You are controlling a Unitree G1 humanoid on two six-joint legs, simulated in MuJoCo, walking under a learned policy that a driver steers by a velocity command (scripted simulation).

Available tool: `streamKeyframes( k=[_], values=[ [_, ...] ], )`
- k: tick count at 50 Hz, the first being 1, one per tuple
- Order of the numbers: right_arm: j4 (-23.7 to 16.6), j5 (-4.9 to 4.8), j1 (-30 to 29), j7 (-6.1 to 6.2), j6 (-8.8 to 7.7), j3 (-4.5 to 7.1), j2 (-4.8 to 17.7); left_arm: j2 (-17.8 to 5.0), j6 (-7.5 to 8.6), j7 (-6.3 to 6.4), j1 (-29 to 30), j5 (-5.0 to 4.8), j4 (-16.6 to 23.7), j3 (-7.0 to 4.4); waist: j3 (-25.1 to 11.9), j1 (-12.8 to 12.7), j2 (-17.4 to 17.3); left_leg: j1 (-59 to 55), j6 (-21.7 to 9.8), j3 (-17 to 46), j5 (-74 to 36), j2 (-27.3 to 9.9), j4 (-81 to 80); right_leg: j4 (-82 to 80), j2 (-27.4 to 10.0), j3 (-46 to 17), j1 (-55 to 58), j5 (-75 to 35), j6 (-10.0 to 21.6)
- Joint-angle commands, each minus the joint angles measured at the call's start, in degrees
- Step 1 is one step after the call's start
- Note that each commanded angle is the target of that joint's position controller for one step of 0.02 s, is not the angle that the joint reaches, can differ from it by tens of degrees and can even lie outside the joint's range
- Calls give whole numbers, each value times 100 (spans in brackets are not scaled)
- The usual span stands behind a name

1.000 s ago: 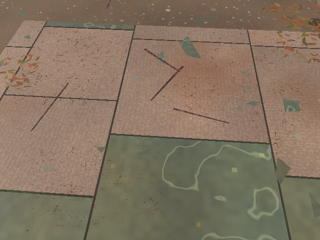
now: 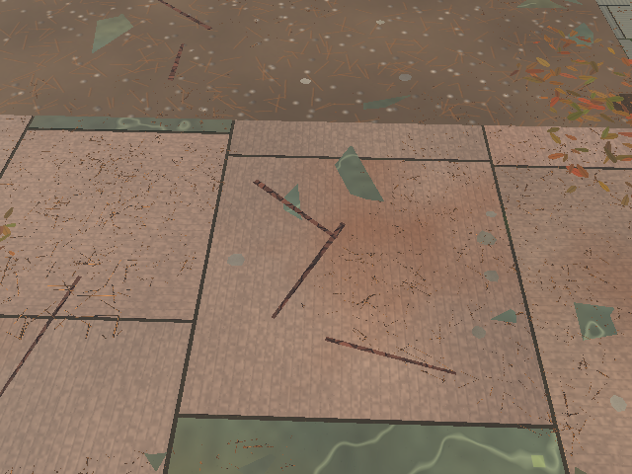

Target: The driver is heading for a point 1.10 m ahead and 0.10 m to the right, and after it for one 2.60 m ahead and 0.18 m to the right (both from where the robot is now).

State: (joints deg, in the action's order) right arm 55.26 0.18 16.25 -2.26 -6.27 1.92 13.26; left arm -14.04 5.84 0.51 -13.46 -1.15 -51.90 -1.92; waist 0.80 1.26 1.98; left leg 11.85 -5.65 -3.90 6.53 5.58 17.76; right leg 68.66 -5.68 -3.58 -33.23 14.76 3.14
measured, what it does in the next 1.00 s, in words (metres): walks ahead: right foot, then left foot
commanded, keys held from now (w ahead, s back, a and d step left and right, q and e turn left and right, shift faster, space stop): w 1.00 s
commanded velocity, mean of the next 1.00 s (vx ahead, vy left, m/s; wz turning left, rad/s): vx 0.50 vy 0.00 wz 0.00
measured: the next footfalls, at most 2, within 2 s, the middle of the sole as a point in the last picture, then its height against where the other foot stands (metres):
right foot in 0.34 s outside the picture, level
left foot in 0.90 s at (289, 405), level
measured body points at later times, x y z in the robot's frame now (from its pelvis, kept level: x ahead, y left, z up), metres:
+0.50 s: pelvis +0.28 -0.08 +0.00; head +0.30 -0.10 +0.45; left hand +0.36 +0.18 -0.12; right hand +0.34 -0.35 -0.14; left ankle +0.22 +0.07 -0.65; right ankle +0.32 -0.17 -0.74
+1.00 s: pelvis +0.55 -0.02 -0.01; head +0.58 +0.00 +0.44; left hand +0.54 +0.25 -0.16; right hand +0.71 -0.27 -0.12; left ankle +0.62 +0.07 -0.74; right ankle +0.40 -0.16 -0.65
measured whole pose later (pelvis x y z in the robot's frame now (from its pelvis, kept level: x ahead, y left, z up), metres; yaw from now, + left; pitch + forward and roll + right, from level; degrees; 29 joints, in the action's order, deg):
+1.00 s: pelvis +0.55 -0.02 -0.01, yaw +1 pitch +2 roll -1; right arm 49.7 -0.5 5.8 -1.9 -5.9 2.9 14.0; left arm -14.4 5.4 -0.1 -20.1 -1.6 -56.6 -2.5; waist 1.7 -1.1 1.0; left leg 23.9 -3.5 -3.3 8.8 0.8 30.6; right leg 64.8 -0.7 -2.0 -17.3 24.7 2.3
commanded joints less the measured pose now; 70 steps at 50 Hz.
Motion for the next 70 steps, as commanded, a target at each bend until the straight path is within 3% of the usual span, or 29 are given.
streamKeyframes(
  k=[1,6,11,14,15,16,17,18,19,20,22,24,27,34,40,43,44,45,46,47,48,49,50,51,53,55,63,67,70],
  values=[
    [-254,14,-215,67,-126,76,608,-272,-84,75,-406,91,225,-89,226,-330,-449,554,-1007,1291,-338,-1597,-1310,-545,-371,-5,-268,-633,-202],
    [-112,-72,419,210,-32,118,842,-192,-12,28,828,80,590,-58,224,97,-403,-86,-711,977,-600,-1486,-1199,-2629,-191,201,-456,-2009,-277],
    [94,-134,895,220,74,142,912,-235,33,-138,1641,-13,874,-24,375,369,-499,-952,-632,1027,-413,-1787,-844,-3599,22,292,-433,-1752,-223],
    [118,-136,826,248,164,191,1013,-416,108,-236,1502,-16,946,-78,275,151,-612,-1364,-503,1136,-899,-2020,-383,-3951,159,343,-17,-1096,19],
    [84,-130,685,252,193,198,1052,-544,129,-240,1109,-7,857,-147,60,-109,-662,-1346,-412,1036,-1712,-1939,58,-4074,323,484,593,-969,127],
    [42,-92,595,249,221,156,946,-791,139,-214,227,0,579,-291,-459,-519,-583,-1153,-273,785,-2523,-1622,1066,-4157,487,591,1735,-979,292],
    [-123,5,549,248,210,49,723,-1263,141,-165,-970,58,322,-437,-1366,-946,-83,-95,-52,442,-1719,-1255,2841,-4033,-388,-375,3523,-1122,689],
    [-154,-28,1246,184,71,-173,-47,-1758,90,-189,-1501,111,162,-556,-2106,-680,1511,2347,350,240,1425,-216,4926,-4588,-1674,-3014,5625,-183,1600],
    [-69,-157,1091,165,-71,-68,469,-1158,94,-198,-1457,95,185,-398,-2162,-787,1173,3058,261,1083,2446,-372,5794,-5115,-1730,-3823,5627,261,1573],
    [-254,-274,530,151,-150,48,902,-878,106,-188,-902,77,294,-300,-1299,-687,816,3411,148,1069,2016,-685,5942,-5166,-1545,-2955,4878,-42,1282],
    [-374,-162,-1,219,-120,89,835,-558,97,-224,-63,110,455,-187,-539,-344,49,2960,185,834,1142,-1164,5350,-5482,-1075,-1669,3349,-1136,1056],
    [-342,-115,189,234,38,106,604,-390,119,-266,26,149,379,-139,-377,-66,205,2390,230,825,812,-1340,4896,-5812,-777,-1094,2704,-1475,967],
    [-418,-83,32,256,166,116,473,-613,145,-221,-261,137,185,-202,-141,9,120,2593,355,730,424,-1382,4378,-6058,-712,-650,2500,-2050,1063],
    [-848,-73,-1442,194,130,98,355,-769,39,-53,-846,74,-89,-226,203,-374,129,2793,455,505,-1229,-1199,2172,-6259,-513,-58,2773,-1822,820],
    [-1180,-143,-2237,20,43,70,405,-840,-87,-2,-1255,21,-384,-273,470,-536,173,2916,265,455,-771,-1050,1350,-5877,-903,-100,3726,-1879,758],
    [-1114,-140,-1768,-30,-13,167,629,-970,-158,25,-1032,14,-370,-324,131,-178,338,1905,41,217,-226,-765,1136,-5218,-933,-25,3873,-3285,603],
    [-904,-128,-1082,-9,-16,278,800,-947,-190,26,-900,25,-340,-311,-271,196,337,932,-84,39,-242,-554,1043,-4442,-718,162,3721,-4158,488],
    [-585,-111,-11,38,-11,427,1116,-798,-201,25,-846,73,-265,-247,-947,620,176,-654,-303,280,-410,-755,1187,-3158,-398,386,2984,-3974,304],
    [-433,24,893,89,15,567,1697,-306,-126,-17,-1337,137,-139,-89,-1903,597,-959,-2995,-1049,2473,-89,-2253,1135,-868,329,659,860,-1757,-67],
    [-371,-38,1011,68,49,496,1516,-55,24,-62,-1533,60,-232,3,-2483,512,-1802,-3698,-1549,4607,643,-2922,111,449,944,22,-408,1715,-180],
    [-422,-94,609,61,37,376,1142,-646,135,-89,-1069,-91,-141,-150,-1723,520,-1327,-3087,-1236,4105,1033,-2708,-45,971,554,-371,-999,1595,-50],
    [-549,-91,108,74,36,309,907,-787,181,-82,-574,-159,19,-180,-1056,384,-976,-2204,-996,3225,827,-2507,-142,865,238,-185,-1095,1085,38],
    [-611,-52,-334,51,24,249,737,-742,160,-38,-330,-101,60,-200,-584,175,-519,-1266,-861,2575,365,-2261,-359,474,-25,-47,-839,581,24],
    [-631,-2,-559,33,-5,199,565,-696,87,7,-335,-17,51,-251,-382,-30,-541,-666,-743,2143,57,-2034,-544,93,-213,-70,-481,280,20],
    [-534,25,-540,9,-30,190,528,-411,-71,25,-587,16,-13,-236,-274,-229,-666,-102,-759,1722,-211,-1850,-856,-228,-307,-39,-12,32,-22],
    [-414,33,-356,63,-58,234,703,-363,-152,41,-482,17,35,-250,-116,-285,-593,-15,-826,1377,-565,-1839,-1043,-548,-345,-8,-227,-314,-106],
    [-152,35,163,276,-28,250,859,-258,-150,-100,863,-4,461,-223,239,130,-483,-649,-430,216,-948,-1756,-1248,-2657,-56,49,-737,-2226,-111],
    [15,-3,484,304,73,269,896,-180,-150,-238,1441,-5,777,-156,456,341,-398,-1526,-377,-70,-1271,-2020,-1010,-3196,28,227,-1075,-1952,-13],
    [14,-49,435,338,197,314,1013,-225,-146,-367,1598,-13,1028,-157,452,266,-489,-1981,-264,-268,-2347,-2193,-477,-3381,172,545,-964,-1173,151]
  ],
)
